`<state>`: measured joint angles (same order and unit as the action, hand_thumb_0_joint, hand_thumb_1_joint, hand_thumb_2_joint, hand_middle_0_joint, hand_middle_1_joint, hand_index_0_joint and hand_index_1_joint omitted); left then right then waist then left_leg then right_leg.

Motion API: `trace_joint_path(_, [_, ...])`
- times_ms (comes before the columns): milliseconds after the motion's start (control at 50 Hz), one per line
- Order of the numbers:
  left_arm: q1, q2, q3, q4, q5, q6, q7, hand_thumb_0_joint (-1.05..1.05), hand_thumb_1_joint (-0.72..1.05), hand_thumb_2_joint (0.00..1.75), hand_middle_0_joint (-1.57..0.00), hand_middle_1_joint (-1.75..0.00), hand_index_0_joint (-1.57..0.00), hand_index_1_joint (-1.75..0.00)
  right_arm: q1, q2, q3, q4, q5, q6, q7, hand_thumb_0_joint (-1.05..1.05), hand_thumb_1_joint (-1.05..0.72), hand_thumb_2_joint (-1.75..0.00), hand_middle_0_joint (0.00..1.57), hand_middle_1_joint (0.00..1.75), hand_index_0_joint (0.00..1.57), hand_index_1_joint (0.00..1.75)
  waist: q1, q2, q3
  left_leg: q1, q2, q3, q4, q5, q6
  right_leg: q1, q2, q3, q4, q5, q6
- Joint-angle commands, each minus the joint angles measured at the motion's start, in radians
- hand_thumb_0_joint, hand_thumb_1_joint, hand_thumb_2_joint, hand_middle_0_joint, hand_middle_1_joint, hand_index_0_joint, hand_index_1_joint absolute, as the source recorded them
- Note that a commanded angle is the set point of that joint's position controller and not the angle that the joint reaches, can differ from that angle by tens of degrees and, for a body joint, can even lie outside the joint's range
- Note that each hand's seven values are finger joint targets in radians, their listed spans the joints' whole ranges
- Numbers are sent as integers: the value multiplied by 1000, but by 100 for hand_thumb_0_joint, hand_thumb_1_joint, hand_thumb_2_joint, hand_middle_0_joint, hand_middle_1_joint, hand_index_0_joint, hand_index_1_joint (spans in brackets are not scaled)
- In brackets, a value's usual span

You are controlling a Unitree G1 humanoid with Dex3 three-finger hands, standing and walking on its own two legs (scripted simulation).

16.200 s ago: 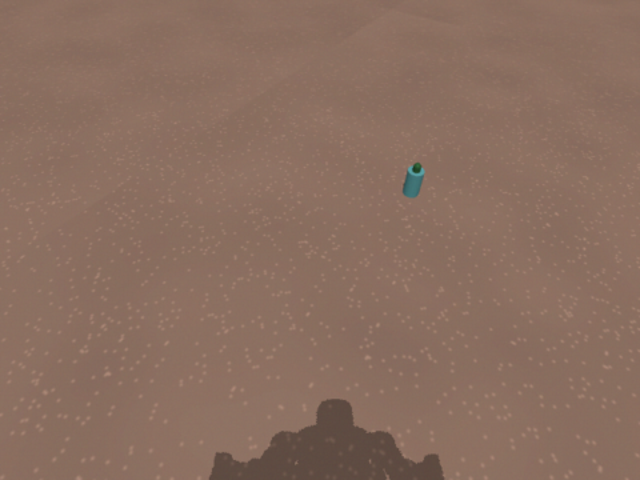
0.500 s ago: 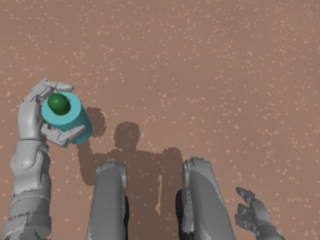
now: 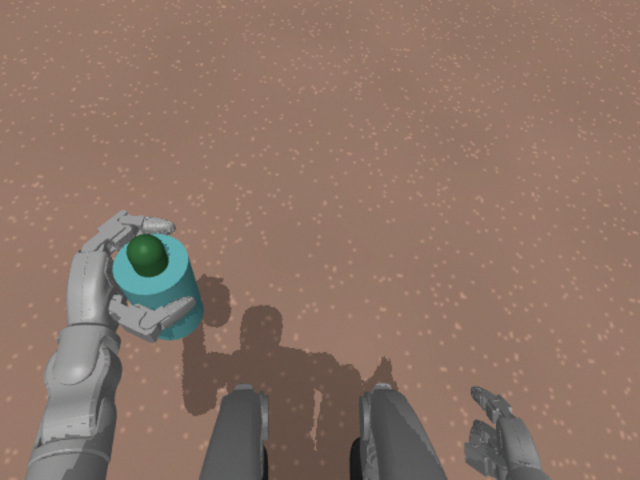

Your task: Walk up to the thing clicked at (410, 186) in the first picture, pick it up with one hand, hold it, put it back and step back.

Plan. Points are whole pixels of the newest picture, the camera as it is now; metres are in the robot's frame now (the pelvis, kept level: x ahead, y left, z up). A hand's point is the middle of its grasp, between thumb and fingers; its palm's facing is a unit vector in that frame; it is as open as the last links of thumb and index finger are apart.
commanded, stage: lift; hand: left
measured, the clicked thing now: (160, 283) +0.35 +0.19 +0.01
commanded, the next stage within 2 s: hold in 1.02 s
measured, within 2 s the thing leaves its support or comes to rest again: neither
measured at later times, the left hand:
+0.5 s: hand (138, 239) +0.35 +0.19 +0.11, palm faces +0.05 -1.00 -0.02, open 10.7 cm
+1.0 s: hand (139, 212) +0.36 +0.17 +0.15, palm faces +0.03 -1.00 +0.00, open 10.7 cm
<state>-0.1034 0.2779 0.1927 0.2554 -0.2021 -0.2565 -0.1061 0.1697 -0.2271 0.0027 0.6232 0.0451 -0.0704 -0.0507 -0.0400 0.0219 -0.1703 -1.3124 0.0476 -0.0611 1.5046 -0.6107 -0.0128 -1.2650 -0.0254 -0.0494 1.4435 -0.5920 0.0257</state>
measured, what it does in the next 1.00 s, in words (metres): rises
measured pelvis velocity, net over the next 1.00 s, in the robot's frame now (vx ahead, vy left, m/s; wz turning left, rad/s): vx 0.03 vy -0.01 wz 0.01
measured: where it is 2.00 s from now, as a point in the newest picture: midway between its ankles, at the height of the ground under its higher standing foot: outside the picture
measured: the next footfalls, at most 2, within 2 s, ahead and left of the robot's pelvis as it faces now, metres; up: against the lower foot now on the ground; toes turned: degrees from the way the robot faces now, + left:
none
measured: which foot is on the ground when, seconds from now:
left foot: down 0.00-1.00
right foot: down 0.00-1.00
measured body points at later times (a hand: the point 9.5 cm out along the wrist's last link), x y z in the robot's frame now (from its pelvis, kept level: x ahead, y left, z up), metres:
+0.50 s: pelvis +0.02 +0.00 +0.08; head +0.10 +0.02 +0.52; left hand +0.34 +0.24 +0.11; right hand +0.15 -0.24 -0.03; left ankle +0.05 +0.12 -0.57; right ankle +0.05 -0.14 -0.57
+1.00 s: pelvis +0.03 -0.01 +0.11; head +0.09 +0.01 +0.56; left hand +0.35 +0.23 +0.15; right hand +0.16 -0.25 +0.00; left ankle +0.05 +0.12 -0.57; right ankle +0.05 -0.14 -0.57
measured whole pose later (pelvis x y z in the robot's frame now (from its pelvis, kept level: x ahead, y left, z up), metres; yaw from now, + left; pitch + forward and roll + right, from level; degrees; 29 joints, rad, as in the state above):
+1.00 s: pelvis +0.03 -0.01 +0.11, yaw +1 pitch +9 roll -2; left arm -0.12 0.23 0.16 0.42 -0.20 -0.32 -0.16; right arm 0.23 -0.21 0.01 0.67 0.01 -0.06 -0.07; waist -0.03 0.01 -0.05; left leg -0.67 0.05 -0.02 0.96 -0.45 -0.02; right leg -0.64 -0.02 -0.03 0.91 -0.43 0.02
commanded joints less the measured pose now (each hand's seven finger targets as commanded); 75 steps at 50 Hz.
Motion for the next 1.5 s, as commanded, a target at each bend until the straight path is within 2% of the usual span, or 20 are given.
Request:
trace_joint_path(0, [-305, 167, 73, -285, -32, -124, -5, 0, 10, 127, -126, -145, -129, -143, 59, -145, -52, -94, -6, -48, -11, 0, -89, -89, 20, 30, 20, 30, -2, 109, -427, 458, -31, -11, -300, 253, 14, 287, 28, 4, -250, 270, -47])
trace_joint_path(40, [-294, 140, 43, -264, -36, -128, -15, 0, 11, 127, -126, -144, -129, -143, 67, -145, -50, -86, -6, -51, -10, 0, -89, -89, 20, 30, 20, 30, -10, 120, -401, 497, -29, -13, -335, 274, 9, 297, 28, -1, -276, 286, -48])
trace_joint_path(80, [-287, 156, 63, -254, -39, -131, -21, 0, 9, 127, -126, -144, -129, -143, 70, -149, -51, -85, -7, -56, -10, 0, -90, -90, 20, 30, 20, 30, 1, 105, -397, 536, -29, -8, -359, 297, 8, 343, 30, -2, -308, 301, -48])
trace_joint_path(200, [-285, 143, 62, -244, -42, -142, -27, 0, 9, 126, -126, -143, -129, -142, 70, -142, -47, -92, -12, -50, -7, 0, -90, -90, 20, 30, 20, 30, 8, 93, -378, 608, -30, 2, -429, 364, 6, 445, 34, -9, -376, 360, -47])
trace_joint_path(280, [-298, 130, 43, -216, -33, -147, -27, 0, 11, 127, -127, -143, -129, -143, 72, -143, -48, -88, -17, -50, -7, 0, -90, -90, 20, 30, 20, 30, 3, 98, -330, 648, -27, 7, -481, 345, 4, 461, 36, -10, -416, 342, -46])
trace_joint_path(420, [-300, 131, 54, -203, -33, -152, -26, 0, 10, 127, -125, -142, -127, -142, 67, -135, -43, -91, -19, -48, -17, 0, -90, -90, 20, 30, 20, 30, 12, 55, -303, 689, -31, 22, -551, 326, 8, 570, 33, -1, -495, 341, -40])
trace_joint_path(440, [-324, 109, 25, -227, -33, -156, -30, 0, 8, 127, -125, -143, -127, -142, 67, -132, -42, -91, -21, -46, -18, 0, -90, -90, 20, 30, 20, 30, 4, 76, -297, 706, -32, 23, -561, 326, 6, 563, 34, -1, -504, 341, -41])
trace_joint_path(560, [-322, 123, 45, -204, -31, -163, -29, 0, 11, 127, -122, -141, -124, -141, 58, -121, -38, -94, -25, -42, -23, 0, -90, -90, 20, 30, 20, 30, 13, 55, -271, 727, -35, 36, -604, 340, 10, 654, 31, 5, -559, 362, -37])
trace_joint_path(720, [-344, 98, 19, -160, -27, -166, -48, 0, 11, 128, -121, -141, -124, -141, 72, -127, -40, -64, -31, -41, -27, 0, -90, -90, 20, 30, 20, 30, -1, 61, -246, 805, -30, 37, -645, 398, 5, 689, 33, 2, -596, 412, -40])
trace_joint_path(780, [-341, 116, 46, -159, -32, -168, -51, 0, 11, 128, -121, -141, -123, -141, 71, -126, -40, -65, -33, -37, -28, 0, -90, -90, 20, 30, 20, 30, 8, 71, -256, 835, -29, 39, -655, 444, 3, 717, 34, 1, -605, 448, -41])
trace_joint_path(800, [-337, 98, 22, -157, -30, -166, -53, 0, 12, 128, -121, -141, -123, -141, 67, -123, -39, -66, -33, -34, -28, 0, -89, -90, 20, 30, 20, 30, 5, 56, -246, 824, -32, 45, -657, 439, 6, 733, 32, 5, -615, 455, -39])
trace_joint_path(880, [-369, 104, 44, -150, -40, -177, -58, 0, 11, 128, -122, -141, -124, -141, 48, -119, -36, -69, -32, -36, -29, 0, -90, -90, 20, 30, 20, 30, 9, 42, -225, 817, -35, 55, -669, 410, 11, 767, 28, 15, -644, 441, -33])
trace_joint_path(1060, [-365, 94, 38, -132, -34, -181, -65, 0, 14, 129, -123, -143, -125, -143, 56, -123, -42, -59, -37, -29, -28, 0, -89, -90, 20, 30, 20, 30, 9, 56, -211, 873, -31, 50, -706, 458, 4, 781, 33, 6, -660, 473, -38])
trace_joint_path(1180, [-357, 94, 47, -141, -35, -187, -59, 0, 13, 119, -123, -139, -125, -138, 45, -124, -43, -72, -39, -25, -28, 0, -91, -90, 20, 30, 20, 30, 14, 44, -213, 886, -32, 53, -723, 449, 5, 815, 32, 9, -680, 467, -36])
trace_joint_path(1200, [-351, 80, 31, -136, -33, -186, -59, 0, 13, 119, -122, -139, -125, -138, 47, -123, -43, -70, -37, -26, -26, 0, -91, -90, 20, 30, 20, 30, 12, 37, -201, 893, -30, 49, -732, 448, 3, 815, 35, 4, -679, 462, -37])
trace_joint_path(1220, [-356, 95, 49, -131, -32, -185, -54, 0, 13, 119, -122, -139, -125, -138, 59, -127, -46, -61, -39, -23, -25, 0, -91, -90, 20, 30, 20, 30, 18, 45, -204, 889, -30, 52, -732, 449, 3, 818, 33, 6, -680, 462, -38])
trace_joint_path(1240, [-368, 78, 23, -157, -31, -192, -55, 0, 14, 119, -122, -139, -124, -138, 35, -123, -42, -79, -36, -24, -24, 0, -91, -90, 20, 30, 20, 30, 15, 48, -196, 898, -31, 52, -740, 438, 3, 815, 34, 6, -687, 454, -37])
trace_joint_path(1300, [-355, 96, 45, -138, -29, -188, -53, 0, 15, 119, -123, -139, -125, -138, 45, -119, -41, -74, -39, -25, -27, 0, -91, -90, 20, 30, 20, 30, 12, 30, -206, 891, -35, 58, -731, 461, 8, 850, 32, 12, -696, 488, -32])
trace_joint_path(1320, [-354, 80, 34, -120, -33, -186, -55, 0, 15, 120, -123, -140, -126, -139, 48, -123, -42, -65, -35, -24, -25, 0, -91, -90, 20, 30, 20, 30, 7, 15, -166, 882, -34, 58, -741, 426, 9, 831, 31, 13, -703, 458, -31])
trace_joint_path(1480, [-364, 80, 25, -158, -30, -184, -52, 0, 13, 120, -122, -139, -125, -139, 28, -123, -42, -78, -34, -28, -29, 0, -90, -90, 20, 30, 20, 30, 6, 26, -182, 926, -35, 64, -759, 442, 10, 856, 29, 15, -729, 479, -30])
